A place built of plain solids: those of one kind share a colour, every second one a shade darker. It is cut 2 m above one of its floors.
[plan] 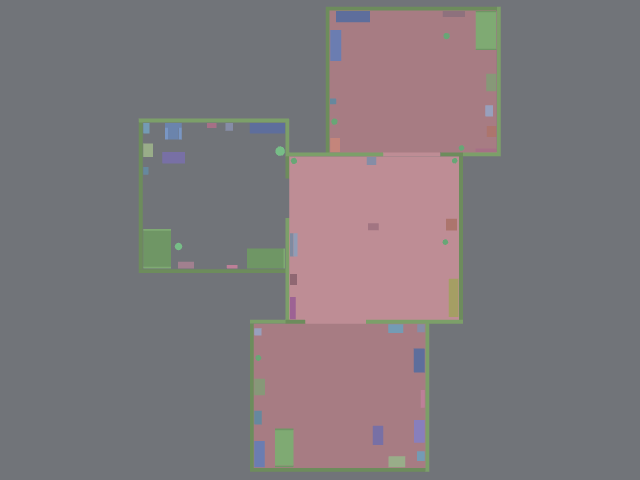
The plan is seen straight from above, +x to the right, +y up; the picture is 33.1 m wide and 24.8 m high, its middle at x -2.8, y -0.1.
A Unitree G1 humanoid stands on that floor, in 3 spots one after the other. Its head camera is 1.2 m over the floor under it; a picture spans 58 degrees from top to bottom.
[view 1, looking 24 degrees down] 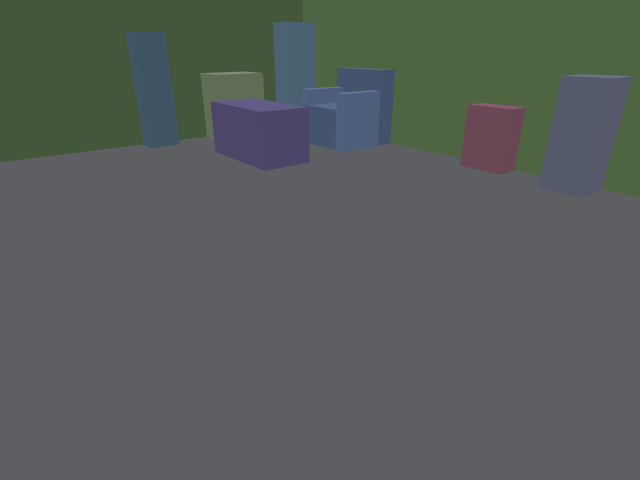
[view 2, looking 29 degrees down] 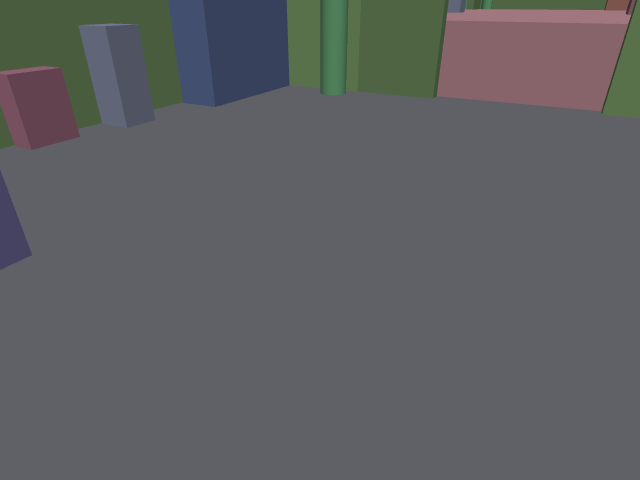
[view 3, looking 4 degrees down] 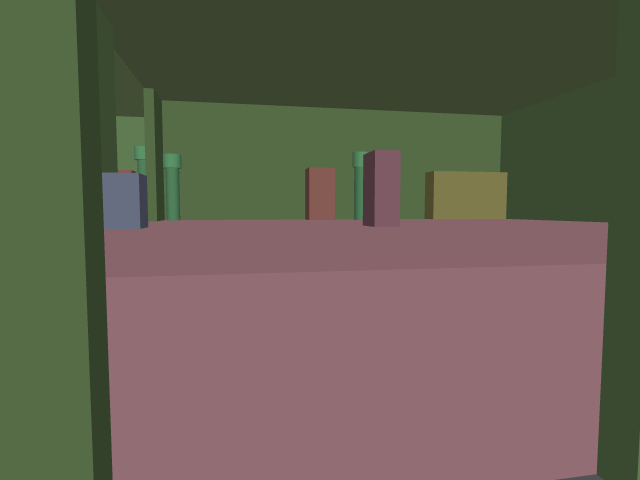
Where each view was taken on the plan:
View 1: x -5.87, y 1.55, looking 142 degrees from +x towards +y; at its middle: ground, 2.95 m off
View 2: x -10.81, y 1.55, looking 28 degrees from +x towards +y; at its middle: ground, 2.48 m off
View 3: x -6.00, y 2.63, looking -11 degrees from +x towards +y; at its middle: floor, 3.39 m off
